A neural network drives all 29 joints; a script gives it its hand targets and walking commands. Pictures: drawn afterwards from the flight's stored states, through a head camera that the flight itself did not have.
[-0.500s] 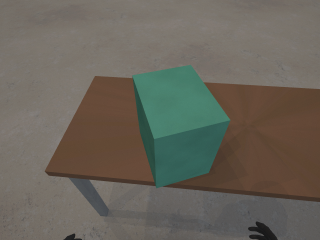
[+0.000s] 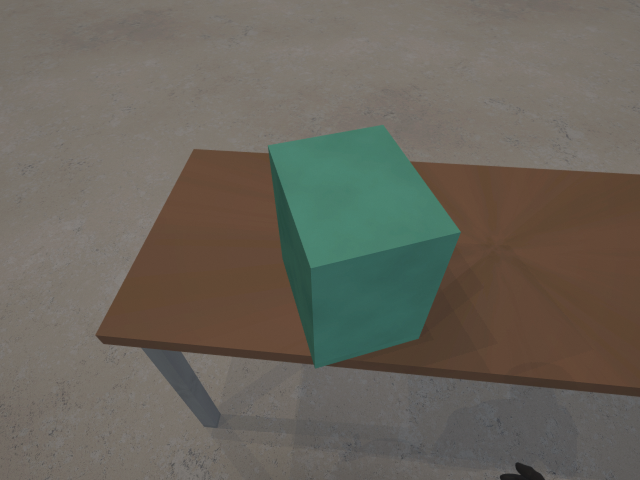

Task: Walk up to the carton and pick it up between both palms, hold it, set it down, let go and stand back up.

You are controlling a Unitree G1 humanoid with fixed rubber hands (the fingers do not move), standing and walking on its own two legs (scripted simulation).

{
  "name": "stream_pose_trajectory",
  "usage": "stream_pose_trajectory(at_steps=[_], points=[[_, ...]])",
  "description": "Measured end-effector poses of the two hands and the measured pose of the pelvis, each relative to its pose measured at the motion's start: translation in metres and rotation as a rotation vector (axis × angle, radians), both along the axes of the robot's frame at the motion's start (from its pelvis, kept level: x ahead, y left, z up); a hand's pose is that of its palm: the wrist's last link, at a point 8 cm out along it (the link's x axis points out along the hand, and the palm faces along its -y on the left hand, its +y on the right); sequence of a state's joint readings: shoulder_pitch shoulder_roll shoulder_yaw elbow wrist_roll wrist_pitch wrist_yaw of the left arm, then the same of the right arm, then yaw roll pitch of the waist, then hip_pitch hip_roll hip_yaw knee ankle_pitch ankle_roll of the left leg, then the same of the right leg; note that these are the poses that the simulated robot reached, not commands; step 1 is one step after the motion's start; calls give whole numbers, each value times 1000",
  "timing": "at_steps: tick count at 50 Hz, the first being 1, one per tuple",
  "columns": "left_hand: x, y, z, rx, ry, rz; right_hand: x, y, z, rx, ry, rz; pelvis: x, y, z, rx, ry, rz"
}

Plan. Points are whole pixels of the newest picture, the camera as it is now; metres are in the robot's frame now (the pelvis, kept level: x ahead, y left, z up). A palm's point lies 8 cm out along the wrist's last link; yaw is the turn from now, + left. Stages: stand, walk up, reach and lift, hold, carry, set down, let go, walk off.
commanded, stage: walk up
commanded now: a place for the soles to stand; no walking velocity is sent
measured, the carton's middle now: (348, 248) +0.45 -0.03 +0.00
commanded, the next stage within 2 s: reach and lift in 0.66 s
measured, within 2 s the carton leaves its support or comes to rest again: neither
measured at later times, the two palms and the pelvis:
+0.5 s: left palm out of the picture +0.09 +0.26 -0.10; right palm out of the picture +0.12 -0.26 -0.10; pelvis +0.01 +0.00 +0.00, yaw +0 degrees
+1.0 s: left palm (183, 420) +0.22 +0.21 -0.07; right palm (556, 454) +0.17 -0.27 -0.07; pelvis +0.04 -0.02 +0.01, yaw -4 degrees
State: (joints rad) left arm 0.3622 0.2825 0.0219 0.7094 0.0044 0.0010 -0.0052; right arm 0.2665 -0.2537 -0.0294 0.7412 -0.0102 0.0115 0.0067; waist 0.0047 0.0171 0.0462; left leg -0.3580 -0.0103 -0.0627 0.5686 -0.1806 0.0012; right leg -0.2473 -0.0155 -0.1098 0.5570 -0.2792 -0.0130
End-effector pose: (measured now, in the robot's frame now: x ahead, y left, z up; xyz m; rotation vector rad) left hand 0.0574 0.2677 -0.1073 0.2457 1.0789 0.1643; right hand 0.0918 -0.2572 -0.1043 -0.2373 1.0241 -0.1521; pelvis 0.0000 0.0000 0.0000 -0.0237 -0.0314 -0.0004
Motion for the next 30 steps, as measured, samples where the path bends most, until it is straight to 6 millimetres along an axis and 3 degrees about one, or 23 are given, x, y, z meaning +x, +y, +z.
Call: stream_pose_trajectory(at_steps=[30], points=[[37,-9,2,-6,-47,-19,32,-3,6,-2,-41,31,16,-6,0,10,7,6]])
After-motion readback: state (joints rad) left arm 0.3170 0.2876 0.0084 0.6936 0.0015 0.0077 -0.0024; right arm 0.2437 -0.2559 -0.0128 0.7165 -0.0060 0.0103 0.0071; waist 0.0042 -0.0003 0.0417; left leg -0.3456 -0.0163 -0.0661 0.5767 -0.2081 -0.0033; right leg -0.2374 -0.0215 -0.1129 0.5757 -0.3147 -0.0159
